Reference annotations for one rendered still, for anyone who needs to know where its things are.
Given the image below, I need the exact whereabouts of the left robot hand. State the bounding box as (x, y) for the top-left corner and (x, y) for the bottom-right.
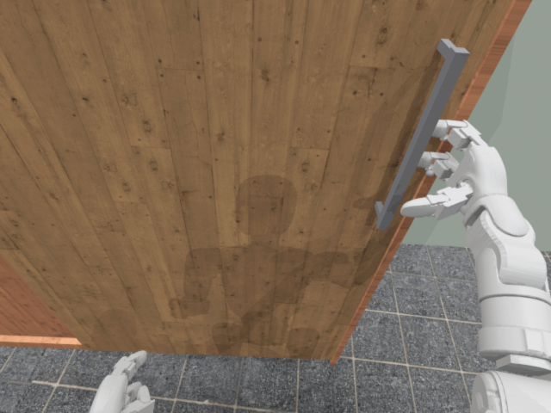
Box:
(90, 350), (155, 413)

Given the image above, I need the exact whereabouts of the robot right upper arm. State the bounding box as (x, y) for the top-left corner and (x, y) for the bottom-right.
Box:
(470, 370), (551, 413)

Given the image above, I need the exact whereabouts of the wardrobe door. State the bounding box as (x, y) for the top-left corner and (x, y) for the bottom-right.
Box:
(0, 254), (76, 338)
(0, 0), (512, 360)

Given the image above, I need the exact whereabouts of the handle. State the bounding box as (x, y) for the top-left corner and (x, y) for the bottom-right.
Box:
(375, 39), (470, 230)

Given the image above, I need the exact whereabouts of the right robot hand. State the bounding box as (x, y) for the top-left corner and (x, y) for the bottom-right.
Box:
(400, 120), (508, 220)

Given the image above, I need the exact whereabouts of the robot right forearm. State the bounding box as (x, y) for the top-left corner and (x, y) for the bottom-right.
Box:
(462, 195), (551, 381)

